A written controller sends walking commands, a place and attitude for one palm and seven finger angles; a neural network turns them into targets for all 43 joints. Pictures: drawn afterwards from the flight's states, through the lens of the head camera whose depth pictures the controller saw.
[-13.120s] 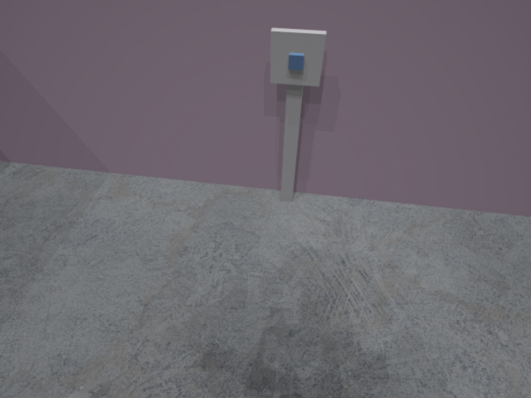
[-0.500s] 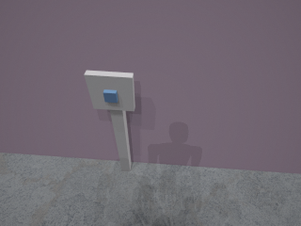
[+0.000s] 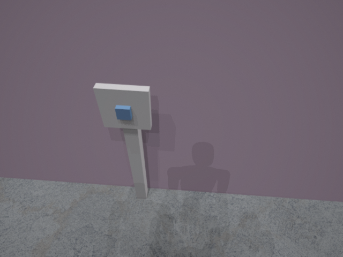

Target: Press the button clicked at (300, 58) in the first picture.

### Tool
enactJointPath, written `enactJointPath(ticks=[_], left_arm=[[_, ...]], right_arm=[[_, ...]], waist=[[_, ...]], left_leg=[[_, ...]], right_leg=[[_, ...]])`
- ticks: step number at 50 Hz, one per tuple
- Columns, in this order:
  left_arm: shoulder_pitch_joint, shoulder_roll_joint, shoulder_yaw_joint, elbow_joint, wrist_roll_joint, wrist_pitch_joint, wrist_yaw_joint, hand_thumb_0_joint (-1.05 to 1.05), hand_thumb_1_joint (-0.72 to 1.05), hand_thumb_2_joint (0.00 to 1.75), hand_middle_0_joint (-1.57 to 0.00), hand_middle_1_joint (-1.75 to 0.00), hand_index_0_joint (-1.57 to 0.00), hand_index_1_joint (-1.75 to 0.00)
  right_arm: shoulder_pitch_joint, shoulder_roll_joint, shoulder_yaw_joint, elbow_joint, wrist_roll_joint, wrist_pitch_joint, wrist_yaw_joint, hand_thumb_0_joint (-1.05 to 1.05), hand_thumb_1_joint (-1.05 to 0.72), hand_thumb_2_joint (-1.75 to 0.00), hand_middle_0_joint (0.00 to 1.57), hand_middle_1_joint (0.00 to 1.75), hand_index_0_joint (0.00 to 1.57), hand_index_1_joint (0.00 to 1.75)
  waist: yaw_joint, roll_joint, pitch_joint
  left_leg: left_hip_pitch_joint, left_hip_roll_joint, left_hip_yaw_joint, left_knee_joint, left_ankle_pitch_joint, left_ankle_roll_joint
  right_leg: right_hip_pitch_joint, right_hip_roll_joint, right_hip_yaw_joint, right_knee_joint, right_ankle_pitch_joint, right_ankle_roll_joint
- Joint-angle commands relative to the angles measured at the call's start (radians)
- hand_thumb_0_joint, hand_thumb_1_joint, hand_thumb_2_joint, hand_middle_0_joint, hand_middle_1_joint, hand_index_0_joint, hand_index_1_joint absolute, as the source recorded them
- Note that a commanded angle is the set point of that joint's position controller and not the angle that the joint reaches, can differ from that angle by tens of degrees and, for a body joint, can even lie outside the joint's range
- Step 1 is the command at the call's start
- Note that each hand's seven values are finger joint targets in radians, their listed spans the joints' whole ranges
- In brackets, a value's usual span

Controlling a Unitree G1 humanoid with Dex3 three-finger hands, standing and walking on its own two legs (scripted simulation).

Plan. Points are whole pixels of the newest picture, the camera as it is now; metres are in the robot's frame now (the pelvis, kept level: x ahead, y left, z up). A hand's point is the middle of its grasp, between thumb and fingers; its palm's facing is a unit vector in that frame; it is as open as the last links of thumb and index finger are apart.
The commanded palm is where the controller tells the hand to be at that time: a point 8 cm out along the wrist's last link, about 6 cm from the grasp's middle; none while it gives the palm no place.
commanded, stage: shuffle to correct the standing spot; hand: left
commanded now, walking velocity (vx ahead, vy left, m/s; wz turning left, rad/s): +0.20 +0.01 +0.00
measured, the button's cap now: (124, 112) +0.57 +0.21 -0.01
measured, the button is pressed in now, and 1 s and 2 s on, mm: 0 0 0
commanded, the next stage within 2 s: come to a stop and stand still in 0.24 s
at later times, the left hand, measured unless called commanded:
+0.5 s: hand out of the picture +0.15 +0.20 -0.18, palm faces -0.01 -0.98 -0.18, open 7.2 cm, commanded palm none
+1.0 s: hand (102, 244) +0.20 +0.21 -0.19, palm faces +0.09 -0.98 -0.16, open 7.3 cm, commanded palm none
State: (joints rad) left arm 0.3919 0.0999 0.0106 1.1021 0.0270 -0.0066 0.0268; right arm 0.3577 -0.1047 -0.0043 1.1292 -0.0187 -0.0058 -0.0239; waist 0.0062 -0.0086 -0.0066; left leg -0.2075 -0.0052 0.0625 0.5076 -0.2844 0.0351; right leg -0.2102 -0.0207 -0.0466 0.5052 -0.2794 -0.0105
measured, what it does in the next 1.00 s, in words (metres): walks ahead: right foot, then left foot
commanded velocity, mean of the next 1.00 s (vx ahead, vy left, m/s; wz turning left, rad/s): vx -0.04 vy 0.01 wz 0.00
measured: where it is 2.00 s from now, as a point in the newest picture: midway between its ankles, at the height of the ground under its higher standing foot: outside the picture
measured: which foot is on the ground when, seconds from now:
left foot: down 0.00-0.62, up 0.64-0.94, down 0.96-1.00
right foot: down 0.00-0.22, up 0.24-0.58, down 0.60-0.96, up 0.98-1.00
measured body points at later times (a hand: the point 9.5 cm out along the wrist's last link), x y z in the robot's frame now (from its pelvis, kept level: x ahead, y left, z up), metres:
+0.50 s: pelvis +0.11 +0.02 +0.00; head +0.16 +0.04 +0.45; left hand +0.15 +0.25 -0.16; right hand +0.00 -0.14 -0.14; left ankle +0.00 +0.09 -0.74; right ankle +0.18 -0.10 -0.68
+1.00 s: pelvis +0.12 +0.03 -0.02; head +0.13 +0.06 +0.43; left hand +0.19 +0.26 -0.18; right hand +0.20 -0.20 -0.15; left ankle +0.13 +0.13 -0.74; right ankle +0.22 -0.08 -0.73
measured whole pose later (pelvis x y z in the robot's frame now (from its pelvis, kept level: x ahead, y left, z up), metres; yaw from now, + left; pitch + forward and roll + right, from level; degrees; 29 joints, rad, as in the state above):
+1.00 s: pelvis +0.12 +0.03 -0.02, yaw +1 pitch -2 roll +0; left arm 0.17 0.18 0.07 0.97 0.02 0.05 0.03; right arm 0.19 -0.14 -0.05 0.97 -0.02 0.00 -0.03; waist 0.00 -0.06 0.05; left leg -0.29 0.00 0.05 0.66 -0.34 0.02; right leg -0.45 -0.04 -0.07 0.69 -0.30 -0.02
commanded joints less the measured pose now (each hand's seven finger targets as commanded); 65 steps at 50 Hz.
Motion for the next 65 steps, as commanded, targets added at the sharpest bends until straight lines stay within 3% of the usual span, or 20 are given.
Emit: enactJointPath(ticks=[1, 5, 8, 9, 11, 12, 15, 25, 29, 30, 31, 32, 36, 46, 47, 48, 49, 54, 59, 65], left_arm=[[0.115, 0.101, 0.034, -0.021, 0.0, -0.016, 0.002, 0.0, 0.9, 0.9, -0.2, -0.3, -0.2, -0.3], [0.166, 0.13, 0.055, -0.015, -0.005, -0.026, 0.006, 0.0, 0.9, 0.9, -0.2, -0.3, -0.2, -0.3], [0.106, 0.122, 0.057, -0.031, -0.002, -0.031, 0.003, 0.0, 0.9, 0.9, -0.2, -0.3, -0.2, -0.3], [0.083, 0.097, 0.05, -0.038, -0.002, -0.03, -0.002, 0.0, 0.9, 0.9, -0.2, -0.3, -0.2, -0.3], [-0.007, 0.04, 0.031, -0.076, 0.001, -0.036, -0.008, 0.0, 0.9, 0.9, -0.2, -0.3, -0.2, -0.3], [-0.046, 0.066, 0.035, -0.087, 0.006, -0.039, -0.006, 0.0, 0.9, 0.9, -0.2, -0.3, -0.2, -0.3], [-0.061, 0.046, 0.04, -0.07, 0.001, -0.046, -0.02, 0.0, 0.9, 0.9, -0.2, -0.3, -0.2, -0.3], [-0.143, 0.052, 0.029, -0.084, -0.006, -0.009, -0.013, 0.0, 0.9, 0.9, -0.2, -0.3, -0.2, -0.3], [-0.029, 0.156, 0.057, -0.076, 0.002, -0.018, 0.004, 0.0, 0.9, 0.9, -0.2, -0.3, -0.2, -0.3], [0.012, 0.213, 0.07, -0.067, 0.008, -0.029, 0.014, 0.0, 0.9, 0.9, -0.2, -0.3, -0.2, -0.3], [0.074, 0.238, 0.081, -0.05, -0.002, -0.035, 0.017, 0.0, 0.9, 0.9, -0.2, -0.3, -0.2, -0.3], [0.045, 0.233, 0.075, -0.059, -0.008, -0.036, 0.022, 0.0, 0.9, 0.9, -0.2, -0.3, -0.2, -0.3], [-0.183, 0.166, 0.065, -0.144, -0.005, -0.006, 0.033, 0.0, 0.9, 0.9, -0.2, -0.3, -0.2, -0.3], [-0.21, 0.201, 0.083, -0.189, 0.001, 0.031, 0.012, 0.0, 0.9, 0.9, -0.2, -0.3, -0.2, -0.3], [-0.2, 0.165, 0.074, -0.198, -0.006, 0.038, 0.007, 0.0, 0.9, 0.9, -0.2, -0.3, -0.2, -0.3], [-0.186, 0.109, 0.066, -0.213, -0.017, 0.045, 0.003, 0.0, 0.9, 0.9, -0.2, -0.3, -0.2, -0.3], [-0.201, 0.126, 0.064, -0.223, -0.012, 0.049, 0.004, 0.0, 0.9, 0.9, -0.2, -0.3, -0.2, -0.3], [-0.05, 0.107, 0.062, -0.129, 0.004, 0.049, -0.002, 0.0, 0.9, 0.9, -0.2, -0.3, -0.2, -0.3], [-0.061, 0.078, 0.03, -0.123, -0.002, 0.017, -0.001, 0.0, 0.9, 0.9, -0.2, -0.3, -0.2, -0.3], [0.024, 0.13, 0.009, -0.037, -0.01, -0.026, 0.015, 0.0, 0.9, 0.9, -0.2, -0.3, -0.2, -0.3]], right_arm=[[0.051, -0.066, -0.019, -0.051, -0.005, -0.007, 0.005, 0.0, -0.9, -0.9, 0.2, 0.3, 0.2, 0.3], [0.027, -0.043, -0.018, -0.077, -0.006, -0.018, 0.012, 0.0, -0.9, -0.9, 0.2, 0.3, 0.2, 0.3], [0.085, -0.034, -0.016, -0.064, -0.002, -0.033, 0.015, 0.0, -0.9, -0.9, 0.2, 0.3, 0.2, 0.3], [0.142, -0.05, -0.018, -0.039, 0.0, -0.038, 0.012, 0.0, -0.9, -0.9, 0.2, 0.3, 0.2, 0.3], [0.34, -0.142, -0.035, 0.031, -0.009, -0.051, -0.011, 0.0, -0.9, -0.9, 0.2, 0.3, 0.2, 0.3], [0.353, -0.124, -0.024, 0.047, -0.009, -0.049, -0.022, 0.0, -0.9, -0.9, 0.2, 0.3, 0.2, 0.3], [0.256, -0.086, -0.009, 0.011, -0.004, -0.072, -0.023, 0.0, -0.9, -0.9, 0.2, 0.3, 0.2, 0.3], [0.2, -0.104, -0.009, 0.017, -0.001, -0.056, -0.046, 0.0, -0.9, -0.9, 0.2, 0.3, 0.2, 0.3], [0.187, -0.113, -0.043, -0.009, 0.017, -0.025, -0.042, 0.0, -0.9, -0.9, 0.2, 0.3, 0.2, 0.3], [0.232, -0.072, -0.044, -0.012, 0.025, -0.02, -0.035, 0.0, -0.9, -0.9, 0.2, 0.3, 0.2, 0.3], [0.233, -0.057, -0.053, -0.02, 0.034, -0.018, -0.03, 0.0, -0.9, -0.9, 0.2, 0.3, 0.2, 0.3], [0.195, -0.059, -0.054, -0.032, 0.038, -0.011, -0.033, 0.0, -0.9, -0.9, 0.2, 0.3, 0.2, 0.3], [0.116, -0.026, -0.053, -0.036, 0.016, 0.04, -0.015, 0.0, -0.9, -0.9, 0.2, 0.3, 0.2, 0.3], [0.102, -0.049, -0.052, -0.096, 0.005, 0.025, 0.002, 0.0, -0.9, -0.9, 0.2, 0.3, 0.2, 0.3], [0.101, -0.092, -0.058, -0.105, 0.003, 0.019, 0.0, 0.0, -0.9, -0.9, 0.2, 0.3, 0.2, 0.3], [0.055, -0.168, -0.07, -0.145, -0.011, 0.012, -0.002, 0.0, -0.9, -0.9, 0.2, 0.3, 0.2, 0.3], [-0.038, -0.201, -0.07, -0.192, -0.015, 0.012, -0.005, 0.0, -0.9, -0.9, 0.2, 0.3, 0.2, 0.3], [-0.203, -0.145, -0.044, -0.222, -0.006, -0.004, -0.011, 0.0, -0.9, -0.9, 0.2, 0.3, 0.2, 0.3], [-0.08, -0.166, -0.05, -0.17, -0.007, -0.004, -0.013, 0.0, -0.9, -0.9, 0.2, 0.3, 0.2, 0.3], [-0.062, -0.117, -0.028, -0.121, 0.015, -0.017, -0.004, 0.0, -0.9, -0.9, 0.2, 0.3, 0.2, 0.3]], waist=[[0.016, -0.095, 0.193], [0.024, -0.142, 0.178], [-0.024, -0.072, 0.168], [-0.045, 0.025, 0.17], [-0.115, 0.343, 0.162], [-0.107, 0.261, 0.179], [-0.056, 0.054, 0.16], [-0.002, 0.155, 0.076], [0.054, 0.073, 0.038], [0.053, -0.078, -0.052], [0.067, -0.156, -0.158], [0.047, -0.178, -0.177], [-0.026, -0.092, -0.031], [-0.053, -0.092, -0.024], [-0.054, 0.04, -0.003], [-0.048, 0.31, 0.047], [-0.032, 0.293, 0.099], [0.054, 0.112, 0.092], [-0.013, 0.109, 0.013], [-0.022, -0.063, -0.065]], left_leg=[[-0.212, 0.041, -0.061, -0.039, -0.219, 0.011], [-0.253, 0.023, 0.014, 0.15, -0.116, 0.002], [-0.085, 0.036, 0.012, 0.018, -0.083, 0.006], [0.007, 0.059, -0.034, -0.057, -0.059, 0.019], [0.252, 0.34, -0.438, -0.262, 0.21, 0.159], [0.286, 0.373, -0.446, -0.248, 0.414, 0.202], [0.23, 0.344, -0.279, -0.207, 0.645, 0.21], [0.174, 0.182, -0.035, -0.081, 1.148, 0.033], [0.096, 0.173, -0.079, 0.143, 0.836, 0.016], [-0.056, 0.083, -0.039, 0.365, 0.481, -0.005], [-0.175, -0.068, -0.008, 0.637, -0.311, -0.03], [-0.153, -0.039, -0.115, 0.718, -0.383, -0.015], [-0.155, 0.015, -0.092, 0.682, -0.257, -0.044], [0.091, 0.007, 0.002, 0.031, 0.01, -0.044], [0.096, 0.074, -0.09, -0.094, -0.031, -0.022], [-0.03, 0.29, -0.386, -0.275, -0.106, 0.06], [-0.209, 0.372, -0.454, -0.349, -0.112, 0.134], [-0.236, 0.202, -0.179, -0.288, 0.002, 0.106], [0.065, 0.232, -0.225, -0.204, 0.205, 0.142], [0.068, 0.091, -0.091, -0.083, 0.337, 0.0]], right_leg=[[-0.056, -0.123, 0.199, -0.19, -0.35, -0.09], [-0.011, -0.226, 0.319, -0.271, -0.366, -0.155], [-0.117, -0.183, 0.209, -0.169, -0.246, -0.142], [-0.183, -0.109, 0.119, -0.063, -0.19, -0.111], [-0.482, 0.037, -0.081, 0.398, -0.235, -0.03], [-0.551, 0.003, -0.014, 0.551, -0.257, -0.036], [-0.537, -0.057, 0.016, 0.645, -0.16, -0.032], [-0.202, 0.038, -0.095, 0.205, 0.123, -0.02], [0.037, -0.021, -0.044, -0.02, 0.462, -0.042], [0.212, -0.2, 0.127, 0.049, 0.975, -0.115], [0.329, -0.406, 0.29, 0.049, 1.384, -0.257], [0.24, -0.442, 0.282, -0.014, 1.26, -0.302], [-0.075, -0.31, 0.136, -0.122, 0.741, -0.222], [-0.262, -0.208, 0.14, -0.1, -0.018, -0.121], [-0.31, -0.136, 0.089, 0.003, -0.127, -0.075], [-0.361, -0.01, -0.006, 0.208, -0.22, -0.007], [-0.297, 0.011, 0.039, 0.375, -0.225, 0.0], [-0.206, 0.006, 0.086, 0.544, -0.056, 0.013], [-0.159, -0.021, 0.031, 0.112, -0.178, 0.024], [0.06, -0.133, 0.135, -0.095, 0.456, -0.04]])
